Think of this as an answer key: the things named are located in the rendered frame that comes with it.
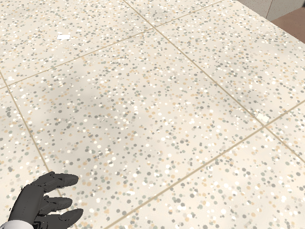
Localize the left robot hand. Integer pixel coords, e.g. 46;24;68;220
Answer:
8;171;84;229

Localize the left robot forearm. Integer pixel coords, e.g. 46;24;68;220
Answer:
0;219;34;229

